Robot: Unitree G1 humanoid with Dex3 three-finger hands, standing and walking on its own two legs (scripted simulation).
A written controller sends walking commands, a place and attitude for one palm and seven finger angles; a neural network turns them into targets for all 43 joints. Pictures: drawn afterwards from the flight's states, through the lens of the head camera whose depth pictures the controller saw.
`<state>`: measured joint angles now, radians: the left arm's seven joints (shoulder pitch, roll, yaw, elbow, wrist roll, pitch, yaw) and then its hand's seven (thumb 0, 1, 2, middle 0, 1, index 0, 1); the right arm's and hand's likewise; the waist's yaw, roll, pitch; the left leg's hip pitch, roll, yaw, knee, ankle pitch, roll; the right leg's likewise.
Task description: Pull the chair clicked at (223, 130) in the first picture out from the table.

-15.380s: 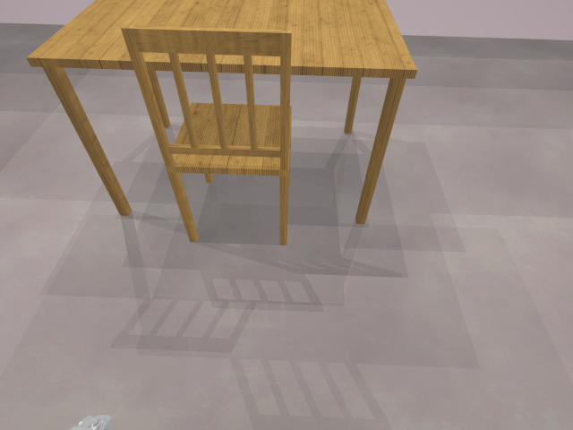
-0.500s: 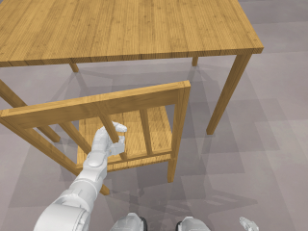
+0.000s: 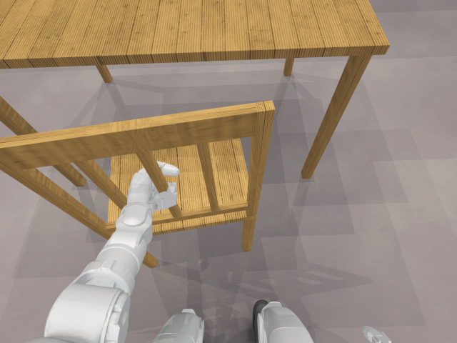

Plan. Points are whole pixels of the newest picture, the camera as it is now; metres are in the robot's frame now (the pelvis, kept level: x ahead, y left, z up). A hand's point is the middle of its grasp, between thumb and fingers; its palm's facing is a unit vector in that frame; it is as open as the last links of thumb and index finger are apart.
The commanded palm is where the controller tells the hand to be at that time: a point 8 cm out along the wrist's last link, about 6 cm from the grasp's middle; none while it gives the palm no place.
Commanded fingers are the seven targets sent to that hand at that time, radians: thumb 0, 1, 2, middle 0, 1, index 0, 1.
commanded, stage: step backward, pulling the chair out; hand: left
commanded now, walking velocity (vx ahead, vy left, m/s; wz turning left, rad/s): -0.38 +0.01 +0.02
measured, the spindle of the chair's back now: (163, 188) +0.41 +0.14 -0.08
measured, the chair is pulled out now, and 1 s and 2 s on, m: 0.23 0.31 0.31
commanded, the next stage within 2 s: none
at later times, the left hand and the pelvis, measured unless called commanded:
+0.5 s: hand (158, 221) +0.33 +0.13 -0.06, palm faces -0.02 -0.98 -0.21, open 5.4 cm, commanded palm +0.34 +0.19 -0.06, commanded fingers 0.00 0.90 0.90 -0.50 -1.45 -0.50 -1.45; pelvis -0.05 +0.02 -0.01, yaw +0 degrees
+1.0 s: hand (153, 234) +0.30 +0.14 -0.06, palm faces -0.03 -0.98 -0.21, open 5.4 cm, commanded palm +0.32 +0.19 -0.05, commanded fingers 0.00 0.90 0.90 -0.50 -1.45 -0.50 -1.45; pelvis -0.07 +0.02 +0.00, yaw -1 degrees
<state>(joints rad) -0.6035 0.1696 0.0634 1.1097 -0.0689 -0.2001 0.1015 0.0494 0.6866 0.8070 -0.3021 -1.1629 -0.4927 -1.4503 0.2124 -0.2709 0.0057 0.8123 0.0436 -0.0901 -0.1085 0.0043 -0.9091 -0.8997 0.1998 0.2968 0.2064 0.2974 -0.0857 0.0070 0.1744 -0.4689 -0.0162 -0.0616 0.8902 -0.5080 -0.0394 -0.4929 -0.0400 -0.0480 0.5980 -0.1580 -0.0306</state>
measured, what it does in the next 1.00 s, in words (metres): steps on the spot: left foot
